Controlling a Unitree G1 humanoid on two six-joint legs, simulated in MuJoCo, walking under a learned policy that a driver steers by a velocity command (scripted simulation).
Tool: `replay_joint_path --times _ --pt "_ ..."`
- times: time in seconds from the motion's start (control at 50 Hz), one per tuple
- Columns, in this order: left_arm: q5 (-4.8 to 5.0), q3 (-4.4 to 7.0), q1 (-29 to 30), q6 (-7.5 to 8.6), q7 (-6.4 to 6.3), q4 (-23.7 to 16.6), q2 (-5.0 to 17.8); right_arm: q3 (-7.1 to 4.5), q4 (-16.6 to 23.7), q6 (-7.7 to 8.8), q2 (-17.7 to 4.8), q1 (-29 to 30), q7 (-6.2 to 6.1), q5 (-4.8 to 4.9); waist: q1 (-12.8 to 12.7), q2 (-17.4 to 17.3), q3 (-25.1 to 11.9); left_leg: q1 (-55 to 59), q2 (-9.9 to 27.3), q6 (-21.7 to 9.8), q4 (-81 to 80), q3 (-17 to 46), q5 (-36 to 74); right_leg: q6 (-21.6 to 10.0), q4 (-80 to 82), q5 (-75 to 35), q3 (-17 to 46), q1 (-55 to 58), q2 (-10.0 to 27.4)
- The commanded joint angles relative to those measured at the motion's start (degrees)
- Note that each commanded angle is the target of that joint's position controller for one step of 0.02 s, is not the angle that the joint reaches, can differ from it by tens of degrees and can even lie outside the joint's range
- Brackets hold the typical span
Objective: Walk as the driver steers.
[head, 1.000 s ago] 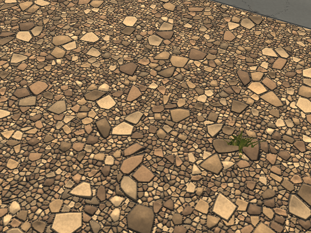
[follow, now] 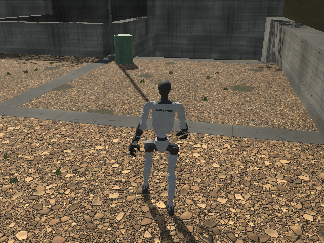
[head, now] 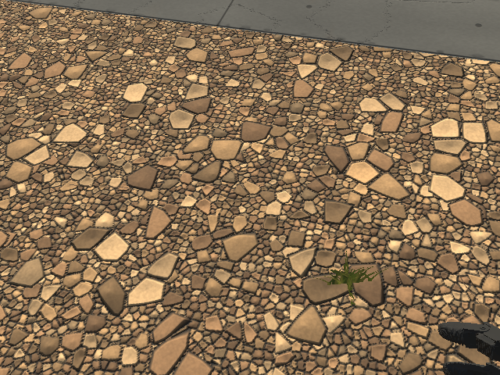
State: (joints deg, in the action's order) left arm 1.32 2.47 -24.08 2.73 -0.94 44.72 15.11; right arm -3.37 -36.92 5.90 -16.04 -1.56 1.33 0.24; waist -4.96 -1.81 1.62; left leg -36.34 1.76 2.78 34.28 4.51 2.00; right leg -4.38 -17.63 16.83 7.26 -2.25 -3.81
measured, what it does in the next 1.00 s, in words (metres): walks ahead: left foot, then right foot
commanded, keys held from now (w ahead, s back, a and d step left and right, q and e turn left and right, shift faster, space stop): w+e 0.20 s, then w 0.32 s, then w+q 0.48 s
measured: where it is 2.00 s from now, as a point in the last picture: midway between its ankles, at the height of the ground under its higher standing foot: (325, 263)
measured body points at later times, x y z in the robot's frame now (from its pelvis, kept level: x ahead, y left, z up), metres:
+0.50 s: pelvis +0.28 +0.01 +0.00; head +0.31 +0.00 +0.44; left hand +0.55 +0.19 -0.08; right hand +0.22 -0.27 -0.13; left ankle +0.24 +0.14 -0.75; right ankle +0.40 -0.17 -0.70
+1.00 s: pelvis +0.53 -0.09 +0.00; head +0.56 -0.09 +0.44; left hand +0.57 +0.20 -0.12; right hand +0.71 -0.35 -0.10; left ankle +0.71 +0.06 -0.69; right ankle +0.44 -0.18 -0.75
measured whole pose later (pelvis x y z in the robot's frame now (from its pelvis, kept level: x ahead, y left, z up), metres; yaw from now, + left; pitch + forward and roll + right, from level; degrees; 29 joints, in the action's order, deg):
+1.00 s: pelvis +0.53 -0.09 +0.00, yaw -1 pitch +1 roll -2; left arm -0.3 4.3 -19.9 5.0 -0.4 46.3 16.1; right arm -3.0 -43.2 1.7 -16.3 -6.8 2.2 1.2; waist -4.2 -2.5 1.9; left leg -38.4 5.6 -0.3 42.7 1.6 0.9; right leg -0.8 -12.4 15.1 -13.1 2.2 -1.1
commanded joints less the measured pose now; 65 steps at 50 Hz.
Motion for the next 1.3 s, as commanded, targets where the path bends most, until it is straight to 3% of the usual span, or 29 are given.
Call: replay_joint_path --times 0.02,0.1,0.12,0.14,0.16,0.18,0.2,0.24,0.3,0.36,0.46,0.54,0.6,0.62,0.64,0.66,0.68,0.74,0.86,1.04,1.08,1.12,1.14,1.16,1.18,1.2,1.22,1.24,1.3 --pt "0.66 3.28 -1.93 0.07 -0.77 -2.32 10.80 -0.67 5.77 1.45 -3.78 9.05 0.79 0.54 -0.23 7.01 2.57 3.90 -2.52 -0.22 -5.20 -1.08 3.07 -6.82 3.73 -12.50 11.28 -4.38 12.94" --pt "0.37 4.11 -0.06 -0.83 -0.97 -2.95 11.34 -2.15 4.63 2.15 -7.05 3.60 0.51 0.63 3.55 9.84 0.00 13.04 -3.25 -3.29 -7.87 -1.61 -4.35 -4.59 -3.84 -25.45 14.01 -0.78 13.84" --pt "0.08 3.79 1.01 -0.94 -0.69 -3.64 10.33 -3.22 3.04 2.31 -8.85 -2.99 0.00 0.45 7.07 9.43 -4.71 22.80 -3.18 -5.15 -9.72 -2.64 -3.54 -2.99 -11.54 -32.07 12.10 -1.77 10.83" --pt "-0.70 2.83 2.44 -0.97 -0.33 -5.45 8.04 -3.94 1.98 2.29 -11.15 -12.43 -0.55 -0.49 11.62 7.32 -14.05 39.73 3.67 -8.76 -6.88 3.33 -6.67 -1.17 -25.52 -26.61 10.25 -9.16 7.63" --pt "-0.15 1.23 -5.05 -0.49 -0.26 -6.45 2.14 -4.84 0.51 1.61 -15.19 -19.33 -0.73 -1.30 9.38 -8.86 -24.16 62.92 18.50 -17.09 -8.24 28.07 -18.66 3.14 -47.18 2.63 4.30 -30.68 -1.20" --pt "1.24 1.21 -6.79 -0.13 -0.27 -6.50 5.49 -3.75 0.07 1.37 -11.28 -19.23 -0.25 -0.43 8.78 -15.84 -24.97 62.29 22.72 -18.33 -15.89 42.61 -30.67 3.69 -57.00 15.96 4.58 -39.07 0.61" --pt "1.84 2.58 -1.48 -0.21 -0.21 -6.56 10.10 -2.67 0.48 0.91 -7.29 -15.70 -0.61 -0.03 9.54 -9.25 -15.09 54.14 20.32 -15.96 -17.74 34.38 -33.87 3.96 -59.75 11.23 3.86 -42.28 4.00" --pt "-0.22 2.51 6.75 -0.12 -0.08 -8.19 9.37 -1.78 -0.86 0.29 -5.09 -11.72 -0.56 -0.73 8.23 -0.33 -3.90 37.14 14.73 -13.66 -20.10 19.47 -19.20 3.69 -55.27 4.17 0.65 -38.88 7.64" --pt "0.38 2.11 4.81 -0.74 0.72 -7.96 6.11 -1.49 -2.73 1.18 -4.05 -9.95 -0.34 -0.86 4.58 -4.13 -1.98 28.30 11.76 -14.93 -24.06 11.00 -11.58 3.62 -49.42 2.48 0.25 -33.14 9.60" --pt "-0.62 1.09 9.26 -0.72 0.94 -9.44 4.17 -2.22 -4.71 1.66 -6.88 -10.65 -0.28 0.00 4.54 -2.00 0.34 26.77 12.64 -16.67 -27.00 6.69 -6.80 4.30 -39.84 -1.24 -0.93 -35.24 10.43" --pt "-0.67 -0.07 18.30 1.03 2.45 -11.22 3.62 -2.58 -6.78 0.65 -9.84 -13.06 -0.41 1.06 7.67 -0.89 1.15 26.97 9.98 -14.56 -27.03 -1.32 -2.45 4.27 -22.12 -15.02 -5.53 -30.03 9.35" --pt "-0.27 0.41 23.55 1.35 2.99 -13.67 5.42 -2.76 -9.39 -0.70 -11.63 -17.58 -0.41 1.88 8.69 -1.73 2.02 32.57 12.80 -12.87 -24.16 -0.28 -1.36 2.59 -15.47 -12.69 -6.39 -28.43 7.90" --pt "-0.76 2.85 12.32 1.65 2.55 -10.86 9.38 -2.08 -10.21 -1.84 -11.28 -17.56 -0.63 1.85 1.36 -1.34 -4.42 31.19 9.79 -9.80 -9.07 -2.33 13.73 -0.21 -9.93 -11.24 -9.15 -9.53 4.14" --pt "-1.36 4.28 2.63 1.46 1.84 -9.08 12.92 -0.77 -9.26 -1.61 -8.45 -17.22 -0.67 0.82 -3.16 0.98 -11.74 22.57 6.73 -7.35 5.16 -4.59 6.77 -2.74 -11.86 -12.11 -3.49 5.92 10.18" --pt "-2.54 5.47 -2.18 0.94 1.30 -8.69 18.96 1.33 -7.25 -0.82 -1.84 -22.38 -0.60 0.33 -1.62 15.75 -20.22 1.41 -2.02 -2.83 27.74 -7.25 -21.85 -10.66 -7.30 -1.52 22.02 24.25 26.39" --pt "-2.29 4.25 -3.15 1.01 1.43 -8.69 14.29 0.42 -8.34 -0.19 -5.85 -21.09 -0.71 1.39 -3.11 13.92 -22.46 -3.86 -2.51 -2.91 37.20 1.67 -34.74 -11.72 -1.37 2.65 32.25 22.52 27.95" --pt "-1.88 3.18 0.12 1.19 1.60 -8.38 11.52 -0.80 -7.22 -0.07 -9.24 -17.90 -0.57 2.77 -2.25 11.47 -14.18 -8.25 0.10 -3.52 40.05 2.52 -31.40 -9.60 -0.77 2.18 23.74 16.83 26.54" --pt "-1.93 1.78 8.90 2.27 2.02 -8.06 6.28 -1.11 -6.82 -1.45 -7.57 -14.76 -0.97 1.42 3.01 8.75 -4.33 -2.95 5.67 -3.44 33.70 1.11 -19.95 -6.64 4.83 -6.70 7.09 -0.11 20.14" --pt "-2.27 2.96 10.12 4.16 1.17 -4.68 7.19 -0.61 -5.65 -3.93 -3.58 -11.78 -0.85 1.21 4.99 5.21 0.19 -3.59 5.74 -1.74 23.70 2.20 -8.40 -6.62 10.34 -19.31 -6.86 -3.96 19.17" --pt "-0.49 4.54 4.84 1.75 0.10 -0.59 11.10 0.28 0.52 -3.48 -2.69 2.36 2.29 1.03 0.82 3.84 4.77 -3.53 3.43 -5.54 2.62 -5.74 -3.44 -3.92 8.08 -25.11 -17.45 6.40 20.79" --pt "-0.24 4.89 6.02 0.72 -0.26 -0.65 12.56 -0.49 1.39 -3.59 -4.10 1.25 2.70 0.84 2.85 5.42 2.94 0.91 0.25 -7.46 1.53 -9.02 -8.67 -2.54 1.14 -44.51 -19.21 8.51 20.64" --pt "0.23 5.01 7.81 -0.53 -0.93 -1.55 13.52 -2.77 -0.85 -3.61 -7.91 -10.03 2.36 0.62 9.19 6.42 -4.27 15.70 -5.23 -9.88 -0.76 -11.88 -9.10 -0.08 -16.24 -60.77 -20.61 6.62 18.24" --pt "0.37 4.54 7.92 -0.32 -1.13 -2.09 12.68 -4.54 -2.70 -3.77 -11.37 -17.95 1.33 0.39 13.42 4.33 -8.74 30.09 -5.47 -11.97 -5.56 -8.80 0.38 3.14 -30.00 -51.67 -21.35 -1.63 15.32" --pt "-3.19 2.50 3.22 0.57 -0.66 -4.12 5.49 -5.64 -2.89 -4.51 -17.86 -19.08 -0.11 0.26 8.30 -11.82 -14.14 49.57 8.57 -17.95 0.03 10.59 25.44 7.15 -50.37 3.95 -20.15 -22.64 8.21" --pt "-2.51 1.36 0.30 2.08 0.06 -5.38 5.76 -5.22 0.60 -3.96 -18.60 -17.32 0.32 -0.49 7.34 -12.03 -27.49 60.05 20.36 -30.26 -7.10 38.19 20.61 9.04 -66.14 24.95 -7.02 -34.75 -0.17" --pt "-0.21 2.65 7.65 2.79 0.39 -5.77 10.70 -4.25 1.26 -3.75 -14.60 -16.86 0.79 -0.34 11.08 -1.74 -25.49 56.99 17.98 -26.91 -10.18 31.43 21.51 7.84 -66.64 20.50 -0.93 -37.51 3.46" --pt "0.41 2.32 11.17 2.98 0.10 -7.39 9.97 -3.72 0.93 -3.29 -12.35 -13.87 0.76 0.42 9.64 -0.53 -17.19 49.29 15.31 -24.33 -10.51 23.53 21.27 6.94 -62.29 15.44 -1.94 -39.38 5.41" --pt "-0.73 2.40 11.45 2.65 -0.71 -6.39 9.55 -3.21 0.99 -3.21 -10.30 -10.82 0.57 1.21 7.29 3.53 -11.18 40.71 12.29 -21.70 -11.56 18.59 20.40 7.28 -57.96 11.90 -2.47 -38.35 7.56" --pt "-1.89 2.90 9.39 0.49 -1.34 -6.51 9.77 -2.98 1.95 -3.62 -9.50 -6.97 -0.25 -0.31 3.17 0.09 -8.11 25.97 9.25 -20.53 -14.75 13.90 23.56 8.20 -51.35 7.35 -2.37 -29.43 8.39"
Keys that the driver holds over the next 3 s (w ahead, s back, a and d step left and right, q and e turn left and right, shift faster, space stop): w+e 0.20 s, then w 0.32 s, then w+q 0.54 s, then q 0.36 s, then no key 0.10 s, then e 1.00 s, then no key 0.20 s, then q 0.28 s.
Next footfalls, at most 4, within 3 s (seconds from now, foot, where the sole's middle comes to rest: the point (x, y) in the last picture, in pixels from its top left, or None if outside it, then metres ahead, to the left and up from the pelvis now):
0.14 left None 0.28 0.14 -0.78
0.62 right None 0.48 -0.19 -0.78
1.14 left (289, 264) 0.79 0.03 -0.78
1.62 right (354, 232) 0.91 -0.16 -0.78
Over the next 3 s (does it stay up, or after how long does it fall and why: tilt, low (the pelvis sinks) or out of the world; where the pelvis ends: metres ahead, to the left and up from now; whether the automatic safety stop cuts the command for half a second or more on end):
stays up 0.83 -0.10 -0.01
